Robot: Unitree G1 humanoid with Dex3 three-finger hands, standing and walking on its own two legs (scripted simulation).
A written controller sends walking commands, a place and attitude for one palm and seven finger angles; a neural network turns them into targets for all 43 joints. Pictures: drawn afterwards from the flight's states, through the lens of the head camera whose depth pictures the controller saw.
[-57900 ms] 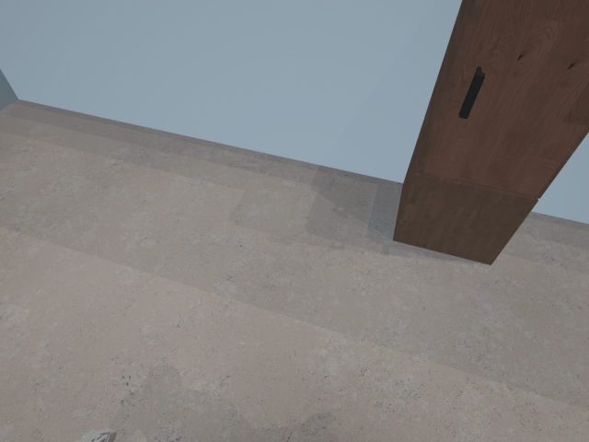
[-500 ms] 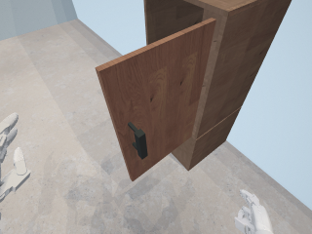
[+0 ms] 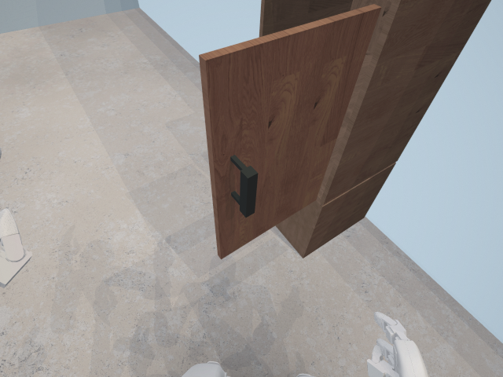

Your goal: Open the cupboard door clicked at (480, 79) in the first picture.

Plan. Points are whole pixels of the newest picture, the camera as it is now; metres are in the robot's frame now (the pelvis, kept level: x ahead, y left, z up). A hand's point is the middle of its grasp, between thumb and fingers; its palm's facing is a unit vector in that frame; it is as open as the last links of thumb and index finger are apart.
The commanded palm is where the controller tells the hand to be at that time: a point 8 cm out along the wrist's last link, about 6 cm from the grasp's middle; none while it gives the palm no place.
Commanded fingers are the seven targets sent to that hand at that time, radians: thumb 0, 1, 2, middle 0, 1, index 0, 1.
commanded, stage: step back with the hand held close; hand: left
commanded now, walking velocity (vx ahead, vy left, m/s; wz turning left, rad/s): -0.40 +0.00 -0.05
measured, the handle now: (241, 186) +0.46 +0.06 +0.00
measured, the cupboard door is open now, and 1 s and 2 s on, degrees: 92 92 92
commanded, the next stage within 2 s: stop stepping back and stand still in 0.58 s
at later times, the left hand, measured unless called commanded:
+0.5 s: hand (37, 296) +0.16 +0.23 +0.17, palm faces +0.30 -0.82 -0.49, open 7.4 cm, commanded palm +0.09 +0.29 +0.20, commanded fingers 0.00 0.90 0.90 -0.20 -0.30 -0.20 -0.30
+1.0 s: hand out of the picture +0.04 +0.29 +0.17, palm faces +0.46 -0.79 -0.41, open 7.4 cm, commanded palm -0.02 +0.31 +0.20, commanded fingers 0.00 0.90 0.90 -0.20 -0.30 -0.20 -0.30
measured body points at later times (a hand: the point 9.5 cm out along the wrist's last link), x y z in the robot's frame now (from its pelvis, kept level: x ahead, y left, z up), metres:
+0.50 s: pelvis -0.06 -0.01 +0.01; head -0.02 +0.01 +0.46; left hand +0.14 +0.28 +0.20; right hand +0.13 -0.24 -0.06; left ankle +0.06 +0.09 -0.72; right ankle -0.13 -0.12 -0.72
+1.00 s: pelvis -0.16 +0.01 +0.02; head -0.16 +0.04 +0.47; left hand +0.01 +0.33 +0.19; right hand -0.03 -0.22 -0.07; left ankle -0.13 +0.11 -0.72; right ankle -0.16 -0.10 -0.72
